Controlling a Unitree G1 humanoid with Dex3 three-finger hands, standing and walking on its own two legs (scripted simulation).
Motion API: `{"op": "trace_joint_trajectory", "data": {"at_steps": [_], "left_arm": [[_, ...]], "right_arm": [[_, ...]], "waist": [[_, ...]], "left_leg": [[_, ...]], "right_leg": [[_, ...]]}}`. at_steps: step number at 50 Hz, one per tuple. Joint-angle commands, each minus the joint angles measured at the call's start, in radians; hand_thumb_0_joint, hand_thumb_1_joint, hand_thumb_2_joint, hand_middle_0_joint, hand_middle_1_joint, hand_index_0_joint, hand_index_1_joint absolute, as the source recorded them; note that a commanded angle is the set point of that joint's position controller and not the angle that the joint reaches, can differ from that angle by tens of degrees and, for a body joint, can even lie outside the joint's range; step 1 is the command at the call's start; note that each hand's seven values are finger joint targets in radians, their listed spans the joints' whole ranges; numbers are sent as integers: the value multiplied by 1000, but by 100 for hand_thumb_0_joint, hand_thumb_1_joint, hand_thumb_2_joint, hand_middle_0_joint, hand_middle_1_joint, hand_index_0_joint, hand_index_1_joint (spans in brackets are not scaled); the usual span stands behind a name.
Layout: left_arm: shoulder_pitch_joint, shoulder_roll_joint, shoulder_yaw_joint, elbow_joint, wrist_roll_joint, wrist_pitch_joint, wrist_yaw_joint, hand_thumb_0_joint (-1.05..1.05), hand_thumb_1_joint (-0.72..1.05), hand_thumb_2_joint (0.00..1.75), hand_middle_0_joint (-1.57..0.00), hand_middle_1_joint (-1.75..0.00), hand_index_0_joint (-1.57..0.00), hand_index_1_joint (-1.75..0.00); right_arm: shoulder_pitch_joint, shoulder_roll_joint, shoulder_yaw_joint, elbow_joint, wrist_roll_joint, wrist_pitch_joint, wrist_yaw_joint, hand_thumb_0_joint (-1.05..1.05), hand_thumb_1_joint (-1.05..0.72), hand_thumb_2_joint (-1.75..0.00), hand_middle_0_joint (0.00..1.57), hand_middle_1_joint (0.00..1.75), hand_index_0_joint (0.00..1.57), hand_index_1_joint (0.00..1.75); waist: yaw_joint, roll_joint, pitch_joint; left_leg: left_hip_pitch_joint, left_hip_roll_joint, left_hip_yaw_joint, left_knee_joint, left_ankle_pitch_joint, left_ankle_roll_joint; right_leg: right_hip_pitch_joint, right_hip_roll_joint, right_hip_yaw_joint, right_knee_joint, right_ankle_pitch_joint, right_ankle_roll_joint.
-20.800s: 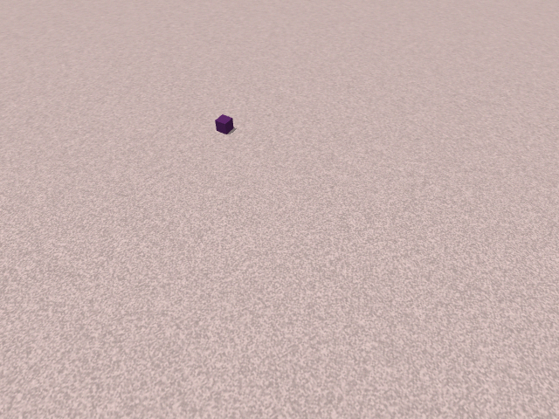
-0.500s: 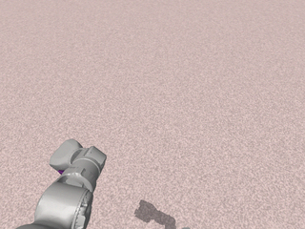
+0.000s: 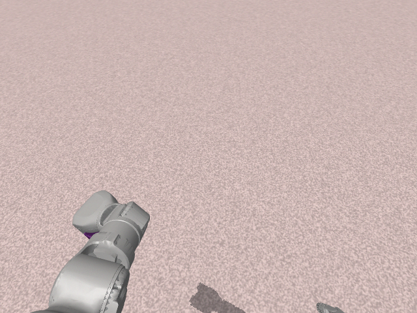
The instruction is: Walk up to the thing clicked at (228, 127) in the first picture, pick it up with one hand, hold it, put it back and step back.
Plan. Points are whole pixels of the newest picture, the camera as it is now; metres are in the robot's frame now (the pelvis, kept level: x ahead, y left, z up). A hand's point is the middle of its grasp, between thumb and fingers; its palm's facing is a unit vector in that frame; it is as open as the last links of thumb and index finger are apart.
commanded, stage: hold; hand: left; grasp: from above
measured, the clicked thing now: (114, 234) +0.32 +0.23 -0.09
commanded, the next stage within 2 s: crouch in 1.40 s
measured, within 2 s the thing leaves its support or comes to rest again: neither
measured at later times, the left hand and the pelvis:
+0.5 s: hand (113, 226) +0.31 +0.21 -0.03, palm faces -0.19 -0.40 -0.90, open 10.1 cm; pelvis +0.00 -0.01 +0.01, yaw +0 degrees
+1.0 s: hand (110, 234) +0.30 +0.21 -0.02, palm faces -0.18 -0.41 -0.90, open 10.1 cm; pelvis -0.01 +0.00 +0.01, yaw +0 degrees
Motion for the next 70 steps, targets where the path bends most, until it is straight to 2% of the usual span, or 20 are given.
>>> {"op": "trace_joint_trajectory", "data": {"at_steps": [1, 6, 11, 15, 16, 17, 25, 29, 34, 41, 46, 50, 54, 57, 59, 64, 65, 67, 68, 70], "left_arm": [[-409, 158, -32, -183, 66, 3, 38, 0, 72, 80, -113, -61, -107, -67], [-409, 148, -32, -214, 54, 16, 26, 0, 67, 82, -110, -60, -104, -67], [-406, 175, -23, -190, 66, 31, 26, 0, 68, 81, -111, -59, -105, -66], [-398, 156, -31, -204, 55, 38, 15, 0, 70, 83, -113, -59, -107, -66], [-416, 137, -41, -215, 57, 37, 13, 0, 67, 83, -113, -57, -106, -65], [-412, 166, -30, -200, 58, 41, 14, 0, 69, 84, -113, -59, -106, -66], [-408, 142, -53, -269, 55, 58, 13, 0, 69, 80, -113, -56, -106, -63], [-368, 162, -41, -240, 54, 76, 18, 0, 70, 79, -114, -55, -107, -62], [-373, 124, -58, -267, 45, 86, 16, 0, 73, 84, -117, -56, -109, -64], [-354, 135, -61, -288, 50, 95, 13, 0, 76, 83, -119, -55, -111, -63], [-369, 121, -70, -332, 52, 93, 12, 0, 75, 88, -119, -58, -111, -67], [-350, 128, -66, -298, 61, 97, 18, 0, 79, 88, -121, -56, -113, -65], [-380, 130, -65, -343, 53, 96, 12, 0, 76, 89, -120, -56, -112, -65], [-344, 115, -66, -287, 50, 102, 11, 0, 78, 88, -121, -54, -112, -63], [-363, 122, -61, -286, 52, 96, 7, 0, 75, 90, -119, -56, -110, -65], [-356, 131, -60, -286, 55, 96, 11, 0, 77, 88, -121, -54, -112, -63], [-357, 107, -69, -270, 53, 94, 14, 0, 77, 88, -122, -53, -113, -62], [-367, 128, -55, -280, 52, 90, 20, 0, 80, 90, -123, -55, -115, -65], [-358, 103, -65, -275, 47, 89, 18, 0, 77, 92, -123, -53, -113, -63], [-386, 134, -55, -325, 47, 84, 21, 0, 75, 88, -120, -54, -111, -63]], "right_arm": [[-24, -151, -37, -109, 15, -36, -7, 0, -90, -90, 20, 30, 20, 30], [-32, -149, -36, -110, 16, -32, -8, 0, -90, -90, 20, 30, 20, 30], [-35, -150, -36, -109, 15, -32, -6, 0, -90, -90, 20, 30, 20, 30], [-53, -144, -34, -115, 15, -33, -4, 0, -90, -90, 20, 30, 20, 30], [-59, -142, -32, -119, 14, -32, -3, 0, -90, -90, 20, 30, 20, 30], [-59, -144, -32, -119, 14, -33, -3, 0, -90, -90, 20, 30, 20, 30], [-98, -133, -17, -135, 16, -34, -4, 0, -90, -90, 20, 30, 20, 30], [-122, -135, -16, -139, 16, -35, -5, 0, -90, -90, 20, 30, 20, 30], [-146, -127, -13, -142, 17, -41, -3, 0, -89, -90, 20, 30, 20, 30], [-168, -124, -7, -151, 19, -45, -2, 0, -89, -90, 20, 30, 20, 30], [-178, -117, -5, -158, 21, -48, -1, 0, -90, -90, 20, 30, 20, 30], [-178, -119, -6, -161, 19, -49, -3, 0, -90, -90, 20, 30, 20, 30], [-177, -121, -7, -159, 21, -48, -2, 0, -89, -90, 20, 30, 20, 30], [-175, -118, -9, -153, 18, -44, -3, 0, -89, -90, 20, 30, 20, 30], [-166, -120, -8, -152, 19, -47, -4, 0, -89, -90, 20, 30, 20, 30], [-173, -120, -13, -157, 21, -48, -2, 0, -89, -90, 20, 30, 20, 30], [-170, -118, -12, -154, 19, -50, -1, 0, -90, -90, 20, 30, 20, 30], [-168, -121, -18, -157, 19, -48, -1, 0, -90, -90, 20, 30, 20, 30], [-168, -118, -14, -157, 20, -47, 0, 0, -90, -90, 20, 30, 20, 30], [-165, -121, -16, -160, 21, -45, -1, 0, -90, -90, 20, 30, 20, 30]], "waist": [[1, -40, -324], [3, -33, -344], [15, -47, -314], [17, -43, -307], [4, -54, -325], [17, -62, -309], [18, -54, -307], [31, -66, -286], [29, -68, -296], [36, -58, -253], [36, -38, -295], [39, -55, -260], [33, -49, -320], [40, -36, -256], [29, -66, -291], [49, -27, -267], [34, -45, -268], [44, -49, -275], [31, -67, -285], [44, -36, -316]], "left_leg": [[148, -52, 17, -99, 345, 17], [182, -49, 17, -108, 404, 16], [159, -57, 30, -117, 382, 21], [180, -53, 29, -136, 380, 20], [190, -54, 28, -133, 379, 24], [175, -57, 32, -137, 370, 25], [204, -55, 28, -167, 344, 30], [190, -59, 36, -174, 305, 33], [205, -54, 31, -187, 302, 30], [200, -53, 31, -200, 275, 29], [229, -52, 27, -203, 313, 27], [214, -49, 23, -207, 302, 24], [241, -50, 24, -196, 355, 27], [219, -49, 26, -202, 345, 22], [231, -48, 21, -203, 349, 25], [221, -50, 26, -206, 351, 21], [220, -48, 24, -204, 343, 22], [212, -53, 30, -199, 341, 25], [218, -51, 26, -197, 347, 27], [231, -52, 28, -198, 367, 25]], "right_leg": [[215, 55, -28, -85, 375, -21], [237, 55, -28, -81, 432, -24], [259, 49, -17, -111, 440, -17], [264, 51, -20, -124, 421, -21], [271, 49, -14, -128, 438, -16], [275, 47, -14, -136, 437, -14], [280, 49, -14, -165, 385, -18], [285, 46, -7, -185, 343, -15], [293, 48, -9, -189, 325, -17], [277, 48, -9, -206, 280, -21], [290, 51, -13, -194, 315, -25], [283, 53, -17, -192, 301, -24], [305, 51, -13, -186, 360, -24], [285, 52, -17, -187, 338, -30], [290, 54, -19, -184, 348, -28], [294, 52, -21, -188, 342, -31], [292, 53, -19, -191, 338, -29], [295, 49, -15, -195, 344, -26], [296, 50, -16, -194, 353, -27], [309, 49, -17, -191, 373, -28]]}}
